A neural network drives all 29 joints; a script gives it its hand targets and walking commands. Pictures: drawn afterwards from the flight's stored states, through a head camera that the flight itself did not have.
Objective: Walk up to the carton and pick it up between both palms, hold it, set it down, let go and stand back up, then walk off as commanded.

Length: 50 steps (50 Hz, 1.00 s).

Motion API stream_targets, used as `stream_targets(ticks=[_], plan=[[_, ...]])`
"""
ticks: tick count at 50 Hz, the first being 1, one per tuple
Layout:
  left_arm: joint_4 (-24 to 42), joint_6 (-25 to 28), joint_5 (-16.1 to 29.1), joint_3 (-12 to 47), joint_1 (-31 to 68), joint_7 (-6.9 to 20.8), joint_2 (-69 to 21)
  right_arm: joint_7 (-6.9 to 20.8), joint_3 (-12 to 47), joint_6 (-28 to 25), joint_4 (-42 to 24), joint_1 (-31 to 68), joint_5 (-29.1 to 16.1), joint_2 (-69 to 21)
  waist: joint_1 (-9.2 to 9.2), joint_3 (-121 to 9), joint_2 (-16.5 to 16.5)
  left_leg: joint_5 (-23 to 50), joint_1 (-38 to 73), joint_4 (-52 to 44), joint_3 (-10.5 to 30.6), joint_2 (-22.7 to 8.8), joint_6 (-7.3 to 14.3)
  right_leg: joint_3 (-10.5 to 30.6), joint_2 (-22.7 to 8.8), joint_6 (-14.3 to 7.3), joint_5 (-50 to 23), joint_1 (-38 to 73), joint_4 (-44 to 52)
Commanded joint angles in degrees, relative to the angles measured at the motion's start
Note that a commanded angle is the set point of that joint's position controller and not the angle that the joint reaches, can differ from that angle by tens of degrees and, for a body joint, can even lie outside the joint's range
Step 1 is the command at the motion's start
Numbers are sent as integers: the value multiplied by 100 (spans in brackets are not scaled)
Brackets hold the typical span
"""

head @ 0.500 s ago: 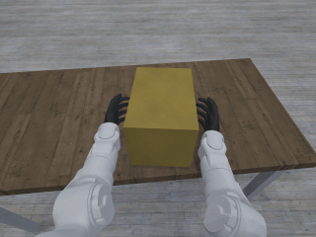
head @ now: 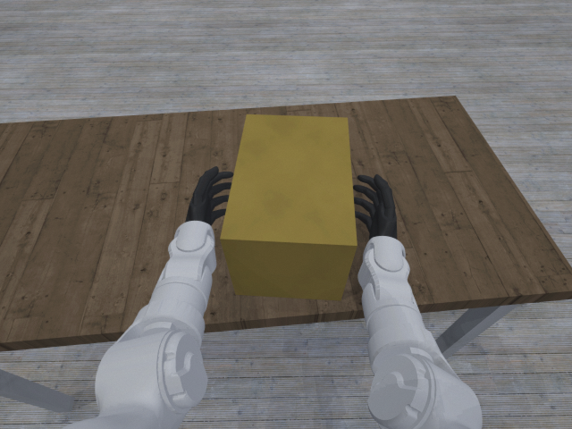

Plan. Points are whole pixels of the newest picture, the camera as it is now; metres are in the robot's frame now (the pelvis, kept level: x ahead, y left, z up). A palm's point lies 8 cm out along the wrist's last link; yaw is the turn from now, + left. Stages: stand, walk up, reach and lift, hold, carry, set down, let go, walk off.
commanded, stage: set down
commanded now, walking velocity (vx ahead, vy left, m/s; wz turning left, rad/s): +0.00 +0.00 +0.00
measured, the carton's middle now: (292, 204) +0.47 -0.02 +0.02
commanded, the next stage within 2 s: none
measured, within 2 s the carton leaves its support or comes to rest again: neither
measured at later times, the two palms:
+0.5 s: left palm (190, 209) +0.45 +0.14 +0.05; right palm (384, 229) +0.40 -0.15 +0.04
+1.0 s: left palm (194, 242) +0.41 +0.14 +0.02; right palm (384, 268) +0.36 -0.15 +0.00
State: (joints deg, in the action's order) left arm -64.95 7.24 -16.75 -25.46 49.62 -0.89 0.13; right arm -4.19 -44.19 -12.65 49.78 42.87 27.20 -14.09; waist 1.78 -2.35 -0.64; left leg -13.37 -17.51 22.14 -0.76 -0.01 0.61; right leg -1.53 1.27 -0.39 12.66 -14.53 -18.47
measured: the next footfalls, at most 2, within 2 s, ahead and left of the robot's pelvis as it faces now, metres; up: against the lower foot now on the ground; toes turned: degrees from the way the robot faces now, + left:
none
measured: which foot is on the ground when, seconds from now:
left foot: down 0.00-1.00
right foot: down 0.00-1.00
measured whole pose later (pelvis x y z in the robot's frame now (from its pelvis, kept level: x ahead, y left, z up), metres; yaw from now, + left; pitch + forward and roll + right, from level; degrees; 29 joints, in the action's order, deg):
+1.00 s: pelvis -0.03 -0.01 -0.01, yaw +0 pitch +23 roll +0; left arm -63.2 10.6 -5.2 -15.5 46.1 -4.5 6.3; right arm -14.1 -12.9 -25.2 66.0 39.4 13.4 -2.8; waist 2.3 -12.6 -1.0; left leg -7.7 -37.4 22.6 -1.6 -0.9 0.0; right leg -1.7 1.8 -1.7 9.2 -35.9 -22.9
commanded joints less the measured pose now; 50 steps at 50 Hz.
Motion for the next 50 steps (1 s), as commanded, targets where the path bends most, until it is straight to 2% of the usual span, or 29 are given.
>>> stream_targets(ticks=[1, 3, 4, 8, 12, 15, 18, 20, 23, 25, 27, 29, 32, 33, 34, 35, 36, 37, 38, 39, 40, 42, 44, 45, 46, 47, 48, 49, 50], plan=[[677, 437, -894, -273, 3763, 413, -1076, 443, 1075, -89, 363, 3057, 1082, -1303, 61, -3332, 134, 3257, 645, 88, -440, -187, -96, -373, -202, 459, -3296, 833, -473], [700, 449, -754, -314, 3758, 206, -282, 251, 1009, -97, 387, 2995, 840, -404, 80, -3508, 102, 3293, 622, 144, -431, -189, -124, -342, -183, 434, -3329, 845, -509], [667, 468, -596, -347, 3677, 39, 435, 113, 1022, -118, 371, 2894, 604, 416, 27, -3675, 84, 3345, 571, 196, -446, -185, -149, -291, -173, 420, -3441, 890, -550], [645, 445, 80, 152, 3854, -383, 1576, -296, 1347, -144, 452, 3160, -327, 1582, 155, -3895, -2, 3371, 203, 412, -396, -134, -240, -129, -62, 361, -3706, 963, -666], [575, 512, 905, 972, 4122, -524, 1614, -503, 1935, -238, 315, 3609, -1168, 1463, 274, -4431, -30, 3357, -48, 693, -345, -42, -292, 0, -50, 348, -4186, 1028, -836], [-209, 598, 1187, 1078, 4159, -442, 1842, -546, 2243, -174, 614, 3634, -1528, 1459, 207, -4310, 90, 2745, -651, 619, -375, 18, -210, 98, -158, 395, -4420, 1308, -888], [-157, 726, 1527, 1474, 4165, -424, 1816, -588, 2575, -229, 483, 3569, -1879, 1472, 271, -4773, -74, 2877, -765, 642, -327, 3, -228, 80, -173, 370, -4869, 1485, -1031], [-361, 800, 1630, 1537, 4328, -426, 1902, -560, 2664, -245, 558, 3673, -2020, 1595, 244, -4892, -209, 3002, -620, 693, -291, -46, -267, 37, -151, 334, -4659, 1130, -1009], [-439, 822, 1708, 1684, 4287, -455, 1836, -559, 2580, -334, 752, 3723, -2022, 1794, 295, -5260, -677, 4518, 1280, 1241, -14, -295, -470, -229, -20, 259, -3832, -638, -822], [-598, 812, 1811, 1799, 4341, -488, 1741, -583, 2447, -416, 942, 3791, -1898, 1906, 310, -5230, -866, 5225, 2274, 1544, 164, -455, -536, -401, 40, 172, -2816, -2068, -585], [-457, 788, 1922, 1926, 4127, -557, 1496, -614, 2334, -611, 1103, 3655, -1848, 1929, 236, -5302, -1058, 6175, 2769, 1860, 221, -587, -647, -389, 46, -91, -2539, -3044, -230], [-195, 757, 1939, 1949, 3605, -603, 1253, -632, 2426, -874, 1298, 3229, -1815, 1893, 48, -5331, -1233, 7123, 3081, 2066, 250, -640, -689, -296, 96, -266, -2661, -3509, -110], [190, 654, 1930, 2008, 3032, -630, 886, -642, 2484, -1208, 1649, 2702, -1836, 1844, -125, -5242, -1441, 8221, 3485, 2270, 315, -807, -679, -118, 197, -631, -2330, -4341, 159], [384, 630, 1902, 2034, 2827, -620, 835, -654, 2554, -1321, 1586, 2481, -1938, 1850, -116, -5385, -1390, 8287, 3345, 2278, 277, -794, -697, -15, 206, -712, -2678, -3990, 155], [530, 588, 1863, 2007, 2457, -588, 808, -669, 2725, -1430, 1541, 2152, -2040, 1827, -146, -5321, -1325, 8391, 3200, 2274, 278, -752, -693, 22, 166, -674, -3198, -3535, 27], [490, 577, 1793, 1921, 2435, -572, 866, -715, 2826, -1505, 1417, 2114, -1990, 1731, -237, -5361, -1126, 7714, 2346, 2122, 153, -592, -604, 137, 21, -597, -3865, -2783, -175], [382, 575, 1717, 1844, 2344, -508, 991, -789, 3051, -1561, 1119, 1975, -1969, 1595, -183, -5307, -634, 6415, 803, 1774, -10, -302, -434, 306, -255, -359, -5436, -1035, -671], [272, 620, 1523, 1669, 2078, -418, 1226, -923, 3546, -1608, 484, 1632, -1920, 1257, -182, -5338, -16, 4593, -1767, 808, -214, -52, 44, 624, -649, 65, -7412, 1835, -1632], [290, 683, 1301, 1442, 2143, -373, 1445, -1079, 3850, -1657, -51, 1503, -1862, 1008, -116, -5475, 450, 2257, -4200, -521, -268, -31, 518, 977, -1151, 503, -8956, 4120, -2241], [235, 772, 1215, 1322, 2647, -392, 1685, -1160, 3552, -1585, -111, 1937, -1779, 1156, 108, -5761, 613, 754, -5127, -1324, -148, -179, 643, 1069, -1449, 769, -9220, 4918, -2293], [603, 842, 1189, 1329, 2623, -361, 1697, -1165, 3484, -1485, -153, 2083, -1952, 1243, 270, -6044, 437, 1391, -3948, -1298, -74, -206, 533, 819, -1218, 878, -8761, 4723, -2214], [607, 866, 1295, 1356, 3036, -321, 1742, -1117, 3351, -1347, 124, 2652, -2008, 1400, 200, -5425, 33, 3640, -1940, -333, 15, -262, 302, 422, -717, 816, -7205, 2558, -2113], [1390, 719, 1208, 1353, 2088, -242, 1279, -1116, 3565, -1545, 165, 1620, -2083, 1268, 160, -5167, -616, 6180, 1451, 946, 200, -403, -123, -64, -262, 719, -5794, -403, -1665], [1755, 614, 1265, 1496, 1882, -241, 952, -1132, 3364, -1694, 380, 1329, -1983, 1322, 209, -5350, -1059, 7226, 3259, 1533, 408, -593, -320, -284, -126, 513, -4370, -2447, -1129], [2026, 513, 1376, 1703, 1950, -309, 678, -1110, 2923, -1808, 628, 1330, -1958, 1525, 225, -5745, -1478, 8081, 4244, 1877, 508, -860, -484, -324, 65, -27, -2864, -3965, -331], [1911, 510, 1355, 1500, 2286, -384, 852, -1070, 2784, -1819, 340, 1655, -2272, 1675, -149, -6329, -1179, 7504, 3519, 1881, 45, -754, -621, -3, 220, -628, -2667, -3392, 369], [2067, 568, 1299, 1428, 1951, -350, 1046, -1074, 3178, -1784, -367, 1468, -2763, 1699, -209, -6771, -594, 6897, 2370, 1783, -159, -442, -615, 145, 203, -503, -4440, -945, 188], [1735, 593, 1114, 1101, 1089, -254, 1388, -1161, 3854, -1792, -1151, 617, -2877, 1337, -347, -6472, 204, 4702, -550, 1168, -519, 76, -292, 606, -226, -44, -7095, 2508, -760], [1438, 586, 1067, 943, 314, -165, 1642, -1314, 4422, -1801, -1787, -240, -2552, 801, -317, -6050, 766, 2280, -3482, -326, -427, 85, 303, 1059, -992, 571, -9043, 4698, -1787]])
